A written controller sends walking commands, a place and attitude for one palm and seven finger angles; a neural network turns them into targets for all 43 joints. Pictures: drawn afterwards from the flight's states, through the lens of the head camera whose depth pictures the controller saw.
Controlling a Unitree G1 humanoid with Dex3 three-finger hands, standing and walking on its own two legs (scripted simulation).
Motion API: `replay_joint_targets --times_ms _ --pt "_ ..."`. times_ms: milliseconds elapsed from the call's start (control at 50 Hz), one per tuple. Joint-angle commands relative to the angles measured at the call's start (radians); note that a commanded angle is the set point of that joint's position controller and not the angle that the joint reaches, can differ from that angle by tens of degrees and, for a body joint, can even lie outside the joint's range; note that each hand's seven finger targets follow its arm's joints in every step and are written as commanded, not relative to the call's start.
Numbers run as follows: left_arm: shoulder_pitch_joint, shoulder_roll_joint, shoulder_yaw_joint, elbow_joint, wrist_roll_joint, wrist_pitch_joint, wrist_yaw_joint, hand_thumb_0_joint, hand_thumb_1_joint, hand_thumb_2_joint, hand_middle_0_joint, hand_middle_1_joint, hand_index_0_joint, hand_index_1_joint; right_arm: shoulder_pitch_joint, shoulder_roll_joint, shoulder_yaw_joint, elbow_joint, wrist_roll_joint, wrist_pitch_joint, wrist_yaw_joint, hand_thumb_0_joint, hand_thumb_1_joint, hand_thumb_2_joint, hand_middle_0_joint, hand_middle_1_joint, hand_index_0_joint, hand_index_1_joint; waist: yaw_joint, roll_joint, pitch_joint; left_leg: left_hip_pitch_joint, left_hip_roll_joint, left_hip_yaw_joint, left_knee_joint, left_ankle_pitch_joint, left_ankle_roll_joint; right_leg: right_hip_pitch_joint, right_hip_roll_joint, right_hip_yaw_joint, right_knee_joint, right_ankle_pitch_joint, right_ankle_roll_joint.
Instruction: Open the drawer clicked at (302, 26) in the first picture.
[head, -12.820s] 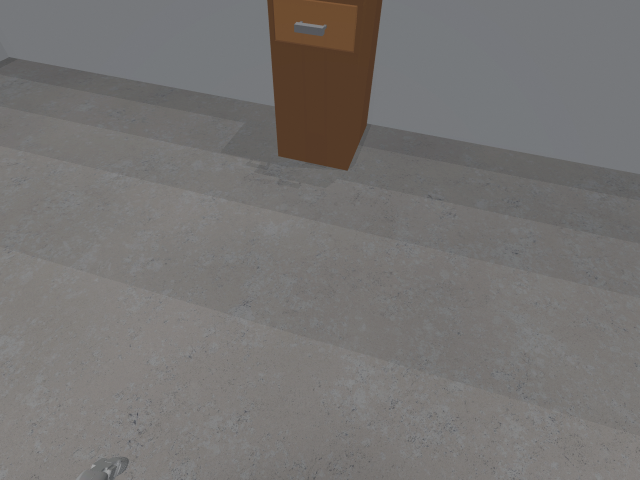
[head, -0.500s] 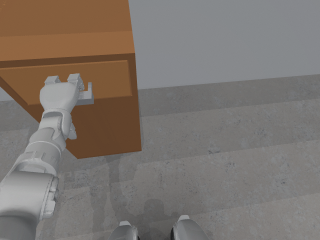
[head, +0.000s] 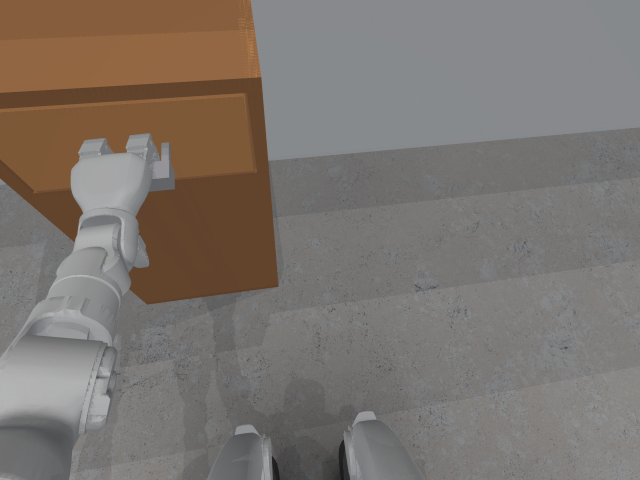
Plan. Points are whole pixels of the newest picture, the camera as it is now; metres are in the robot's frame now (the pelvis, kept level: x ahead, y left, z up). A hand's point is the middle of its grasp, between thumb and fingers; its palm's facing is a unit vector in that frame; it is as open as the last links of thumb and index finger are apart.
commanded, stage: lower the fingers behind the handle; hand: left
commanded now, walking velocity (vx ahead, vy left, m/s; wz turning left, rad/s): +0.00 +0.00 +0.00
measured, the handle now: (128, 165) +0.53 +0.23 -0.01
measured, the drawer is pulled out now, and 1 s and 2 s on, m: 0.00 0.00 0.04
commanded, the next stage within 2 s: close the thumb around the handle in 0.42 s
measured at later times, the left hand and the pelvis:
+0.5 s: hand (132, 205) +0.48 +0.22 -0.03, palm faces -0.06 -0.03 -1.00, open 13.9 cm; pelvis +0.00 -0.01 +0.00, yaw +0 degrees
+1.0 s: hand (131, 203) +0.49 +0.23 -0.03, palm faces -0.06 -0.04 -1.00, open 7.9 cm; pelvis +0.00 +0.00 +0.00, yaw +0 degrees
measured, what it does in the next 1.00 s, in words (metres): stands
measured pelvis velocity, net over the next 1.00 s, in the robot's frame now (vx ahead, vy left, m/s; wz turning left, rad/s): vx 0.00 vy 0.00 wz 0.00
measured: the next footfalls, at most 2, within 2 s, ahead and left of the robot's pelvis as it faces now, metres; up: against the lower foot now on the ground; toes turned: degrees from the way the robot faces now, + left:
none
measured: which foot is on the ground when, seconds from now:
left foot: down 0.00-1.00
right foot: down 0.00-1.00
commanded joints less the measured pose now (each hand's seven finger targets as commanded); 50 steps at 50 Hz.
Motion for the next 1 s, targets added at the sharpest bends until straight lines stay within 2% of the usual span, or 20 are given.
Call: replay_joint_targets --times_ms 0,80,160,180,280,320,380,440,480,500,580,620,680,700,740,780,820,860,920,980 --pt "-0.328 0.199 0.031 -0.12 -0.007 -0.002 0.017 0.0 -0.5 0.3 -0.3 -1.2 -0.3 -1.2 0.166 -0.183 -0.054 -0.045 0.002 -0.014 -0.014 0.0 -0.9 -0.9 0.2 0.3 0.2 0.3 -0.012 0.048 -0.446 0.368 -0.005 -0.035 -0.102 0.473 -0.005 0.187 0.039 -0.032 -0.089 0.309 -0.058" --pt "-0.358 0.252 0.048 -0.126 -0.005 -0.007 0.004 0.0 -0.5 0.3 -0.3 -1.2 -0.3 -1.2 0.166 -0.187 -0.046 -0.055 0.01 -0.015 -0.021 0.0 -0.9 -0.9 0.2 0.3 0.2 0.3 -0.013 0.035 -0.434 0.326 -0.01 -0.032 -0.105 0.408 0.0 0.189 0.037 -0.027 -0.089 0.27 -0.056" --pt "-0.38 0.229 0.031 -0.136 -0.016 -0.013 -0.004 0.0 -0.5 0.3 -0.3 -1.2 -0.3 -1.2 0.167 -0.183 -0.047 -0.056 0.01 -0.022 -0.025 0.0 -0.9 -0.9 0.2 0.3 0.2 0.3 -0.028 0.042 -0.448 0.339 -0.007 -0.036 -0.096 0.42 0.003 0.176 0.036 -0.027 -0.085 0.277 -0.055" --pt "-0.371 0.246 0.042 -0.143 -0.011 -0.018 -0.006 0.0 -0.5 0.3 -0.3 -1.2 -0.3 -1.2 0.171 -0.186 -0.047 -0.06 0.012 -0.02 -0.026 0.0 -0.9 -0.9 0.2 0.3 0.2 0.3 -0.016 0.045 -0.46 0.34 -0.009 -0.037 -0.096 0.422 -0.001 0.177 0.035 -0.028 -0.08 0.273 -0.055" --pt "-0.361 0.203 0.025 -0.194 -0.013 -0.032 -0.003 0.0 -0.5 0.3 -0.3 -1.2 -0.3 -1.2 0.168 -0.178 -0.055 -0.062 0.01 -0.023 -0.023 0.0 -0.9 -0.9 0.2 0.3 0.2 0.3 -0.013 0.074 -0.508 0.399 -0.003 -0.04 -0.09 0.473 -0.004 0.175 0.037 -0.03 -0.078 0.298 -0.055" --pt "-0.331 0.237 0.055 -0.179 -0.016 -0.03 0.001 0.0 -0.5 0.3 -0.3 -1.2 -0.3 -1.2 0.165 -0.181 -0.052 -0.06 0.01 -0.02 -0.024 0.0 -0.9 -0.9 0.2 0.3 0.2 0.3 -0.004 0.037 -0.479 0.362 -0.005 -0.033 -0.093 0.449 -0.002 0.195 0.037 -0.027 -0.084 0.298 -0.054" --pt "-0.35 0.249 0.053 -0.181 -0.008 -0.029 0.009 0.0 -0.5 0.3 -0.3 -1.2 -0.3 -1.2 0.164 -0.182 -0.048 -0.058 0.012 -0.021 -0.024 0.0 -0.9 -0.9 0.2 0.3 0.2 0.3 -0.003 0.052 -0.468 0.339 -0.008 -0.031 -0.098 0.428 0.0 0.2 0.035 -0.025 -0.082 0.293 -0.055" --pt "-0.349 0.253 0.055 -0.167 -0.012 -0.023 0.013 0.0 -0.5 0.3 -0.3 -1.2 -0.3 -1.2 0.165 -0.183 -0.047 -0.058 0.01 -0.023 -0.025 0.0 -0.9 -0.9 0.2 0.3 0.2 0.3 -0.008 0.025 -0.458 0.315 -0.012 -0.025 -0.096 0.409 0.004 0.218 0.035 -0.022 -0.089 0.294 -0.054" --pt "-0.339 0.246 0.053 -0.183 -0.012 -0.025 0.013 0.0 -0.5 0.3 -0.3 -1.2 -0.3 -1.2 0.166 -0.181 -0.049 -0.061 0.012 -0.022 -0.023 0.0 -0.9 -0.9 0.2 0.3 0.2 0.3 0.002 0.059 -0.494 0.358 -0.011 -0.031 -0.1 0.444 -0.001 0.211 0.036 -0.024 -0.083 0.304 -0.055" --pt "-0.332 0.228 0.043 -0.161 -0.016 -0.017 0.013 0.0 -0.5 0.3 -0.3 -1.2 -0.3 -1.2 0.165 -0.181 -0.05 -0.056 0.011 -0.021 -0.021 0.0 -0.9 -0.9 0.2 0.3 0.2 0.3 -0.006 0.052 -0.461 0.349 -0.01 -0.029 -0.1 0.436 -0.001 0.202 0.038 -0.028 -0.088 0.297 -0.056" --pt "-0.364 0.24 0.043 -0.168 -0.012 -0.017 0.012 0.0 -0.276 0.396 -0.316 -1.224 -0.316 -1.224 0.169 -0.183 -0.049 -0.054 0.012 -0.022 -0.024 0.0 -0.9 -0.9 0.2 0.3 0.2 0.3 -0.017 0.043 -0.473 0.349 -0.008 -0.032 -0.098 0.438 0.001 0.198 0.036 -0.026 -0.085 0.3 -0.053" --pt "-0.344 0.264 0.063 -0.167 -0.013 -0.016 0.011 0.0 -0.164 0.444 -0.324 -1.236 -0.324 -1.236 0.167 -0.184 -0.047 -0.056 0.011 -0.02 -0.023 0.0 -0.9 -0.9 0.2 0.3 0.2 0.3 -0.001 0.043 -0.471 0.338 -0.011 -0.027 -0.099 0.436 0.001 0.214 0.036 -0.024 -0.086 0.305 -0.054" --pt "-0.307 0.247 0.058 -0.155 -0.014 -0.017 0.007 0.0 0.004 0.516 -0.336 -1.254 -0.336 -1.254 0.164 -0.182 -0.048 -0.06 0.013 -0.017 -0.022 0.0 -0.9 -0.9 0.2 0.3 0.2 0.3 0.005 0.039 -0.463 0.348 -0.01 -0.028 -0.103 0.448 -0.001 0.212 0.038 -0.027 -0.086 0.309 -0.055" --pt "-0.33 0.229 0.042 -0.16 -0.016 -0.017 0.007 0.0 0.06 0.54 -0.34 -1.26 -0.34 -1.26 0.163 -0.182 -0.049 -0.058 0.011 -0.018 -0.024 0.0 -0.9 -0.9 0.2 0.3 0.2 0.3 -0.011 0.031 -0.453 0.343 -0.009 -0.03 -0.099 0.438 0.0 0.202 0.038 -0.027 -0.088 0.303 -0.054" --pt "-0.348 0.221 0.031 -0.154 -0.016 -0.017 0.009 0.0 0.172 0.588 -0.348 -1.272 -0.348 -1.272 0.165 -0.182 -0.048 -0.057 0.013 -0.022 -0.022 0.0 -0.9 -0.9 0.2 0.3 0.2 0.3 -0.015 0.036 -0.427 0.33 -0.01 -0.03 -0.104 0.412 0.001 0.193 0.038 -0.027 -0.095 0.279 -0.055" --pt "-0.322 0.27 0.07 -0.144 -0.017 -0.017 0.008 0.0 0.284 0.636 -0.356 -1.284 -0.356 -1.284 0.168 -0.187 -0.045 -0.059 0.014 -0.019 -0.024 0.0 -0.9 -0.9 0.2 0.3 0.2 0.3 0.002 0.023 -0.463 0.327 -0.012 -0.027 -0.102 0.427 0.002 0.217 0.037 -0.024 -0.084 0.3 -0.053" --pt "-0.357 0.255 0.049 -0.166 -0.012 -0.021 0.006 0.0 0.396 0.684 -0.364 -1.296 -0.364 -1.296 0.168 -0.185 -0.046 -0.06 0.013 -0.021 -0.025 0.0 -0.9 -0.9 0.2 0.3 0.2 0.3 -0.01 0.043 -0.46 0.329 -0.011 -0.028 -0.1 0.423 0.001 0.204 0.036 -0.024 -0.086 0.296 -0.053" --pt "-0.315 0.267 0.071 -0.147 -0.02 -0.016 0.004 0.0 0.508 0.732 -0.372 -1.308 -0.372 -1.308 0.165 -0.188 -0.045 -0.062 0.013 -0.017 -0.024 0.0 -0.9 -0.9 0.2 0.3 0.2 0.3 0.004 0.026 -0.457 0.33 -0.011 -0.031 -0.103 0.429 0.0 0.213 0.036 -0.027 -0.083 0.295 -0.056" --pt "-0.331 0.245 0.05 -0.16 -0.015 -0.02 0.008 0.0 0.676 0.804 -0.384 -1.326 -0.384 -1.326 0.165 -0.185 -0.048 -0.061 0.013 -0.018 -0.023 0.0 -0.9 -0.9 0.2 0.3 0.2 0.3 -0.003 0.057 -0.463 0.346 -0.009 -0.029 -0.098 0.44 -0.002 0.191 0.038 -0.027 -0.083 0.296 -0.055" --pt "-0.333 0.258 0.062 -0.151 -0.017 -0.017 0.008 0.0 0.844 0.876 -0.396 -1.344 -0.396 -1.344 0.165 -0.188 -0.046 -0.063 0.014 -0.017 -0.023 0.0 -0.9 -0.9 0.2 0.3 0.2 0.3 -0.001 0.036 -0.457 0.345 -0.007 -0.036 -0.103 0.442 -0.002 0.192 0.037 -0.03 -0.08 0.29 -0.054"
